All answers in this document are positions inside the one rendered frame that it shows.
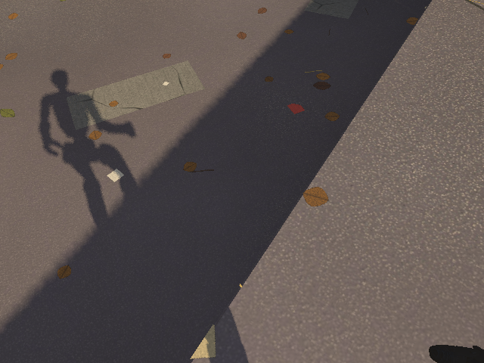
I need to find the robot right hand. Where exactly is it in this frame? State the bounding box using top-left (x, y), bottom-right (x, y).
top-left (429, 345), bottom-right (484, 363)

